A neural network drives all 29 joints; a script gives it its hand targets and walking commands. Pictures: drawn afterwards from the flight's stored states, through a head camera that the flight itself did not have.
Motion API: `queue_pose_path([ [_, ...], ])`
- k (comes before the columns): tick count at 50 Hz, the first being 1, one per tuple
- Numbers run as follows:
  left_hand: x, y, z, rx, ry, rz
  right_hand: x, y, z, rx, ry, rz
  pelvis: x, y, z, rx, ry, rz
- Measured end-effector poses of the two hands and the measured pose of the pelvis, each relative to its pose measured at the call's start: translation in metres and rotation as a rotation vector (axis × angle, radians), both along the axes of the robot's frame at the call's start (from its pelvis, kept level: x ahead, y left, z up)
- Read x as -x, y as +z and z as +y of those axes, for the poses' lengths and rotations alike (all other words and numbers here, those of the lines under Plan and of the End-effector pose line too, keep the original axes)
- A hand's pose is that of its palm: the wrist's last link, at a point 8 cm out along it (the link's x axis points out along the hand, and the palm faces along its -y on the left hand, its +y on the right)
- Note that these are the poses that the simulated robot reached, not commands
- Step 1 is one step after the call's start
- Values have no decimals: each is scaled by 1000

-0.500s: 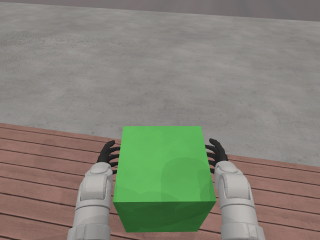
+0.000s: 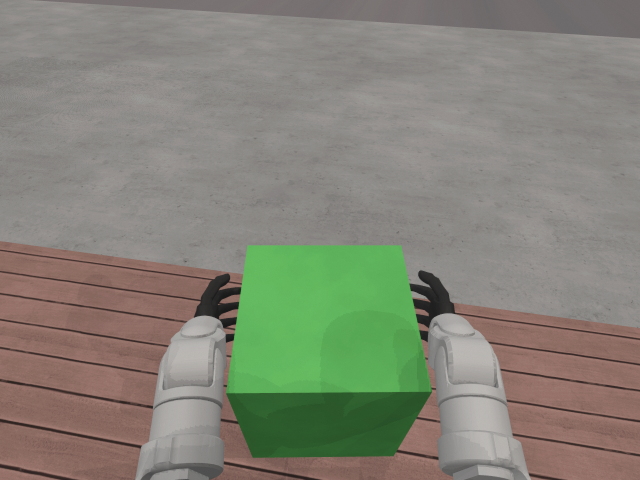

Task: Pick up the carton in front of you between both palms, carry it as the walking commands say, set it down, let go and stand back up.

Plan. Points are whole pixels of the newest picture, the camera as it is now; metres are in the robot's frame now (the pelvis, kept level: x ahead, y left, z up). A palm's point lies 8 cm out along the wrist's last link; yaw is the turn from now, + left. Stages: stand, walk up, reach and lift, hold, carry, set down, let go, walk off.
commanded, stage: hold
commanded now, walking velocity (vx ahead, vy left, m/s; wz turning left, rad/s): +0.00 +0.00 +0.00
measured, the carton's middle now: (323, 355) +0.29 +0.00 -0.02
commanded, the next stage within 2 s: carry in 0.74 s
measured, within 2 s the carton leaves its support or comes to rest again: neither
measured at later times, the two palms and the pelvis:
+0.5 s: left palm (209, 329) +0.29 +0.15 +0.05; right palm (440, 325) +0.29 -0.15 +0.05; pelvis +0.01 +0.00 +0.00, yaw +0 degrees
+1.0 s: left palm (230, 291) +0.33 +0.12 +0.08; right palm (458, 295) +0.32 -0.18 +0.08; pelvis +0.04 -0.02 -0.01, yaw -1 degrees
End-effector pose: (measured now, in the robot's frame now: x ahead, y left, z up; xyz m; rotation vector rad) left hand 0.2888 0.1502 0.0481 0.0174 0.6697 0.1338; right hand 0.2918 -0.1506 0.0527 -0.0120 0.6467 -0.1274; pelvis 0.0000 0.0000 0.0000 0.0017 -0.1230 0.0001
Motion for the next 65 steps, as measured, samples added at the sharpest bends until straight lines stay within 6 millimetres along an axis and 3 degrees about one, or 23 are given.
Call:
queue_pose_path([
  [36, 1, -1, -1, -8, -3, 5, 0, -1, -1, 8, 8, 5, -4, 1, -1, 0, 0, 1],
  [44, -13, 7, -6, -2, -1, -37, -11, 6, -6, -2, -8, -36, -13, -5, -4, -6, -28, 118],
  [51, -44, 32, -28, 20, 3, -94, -36, 26, -27, -39, -44, -92, -49, -8, -21, 0, -2, 183],
  [57, -74, 44, -17, 41, 42, -80, -74, 43, -17, -49, -37, -78, -96, -2, -17, -34, 2, 223],
  [61, -98, 39, -7, 64, 59, -83, -100, 39, -7, -47, -37, -80, -135, -12, -9, -39, -35, 220],
  [65, -128, 37, -17, 65, 29, 0, -115, 31, -16, -65, -93, 1, -174, -4, -9, -13, -55, 228],
])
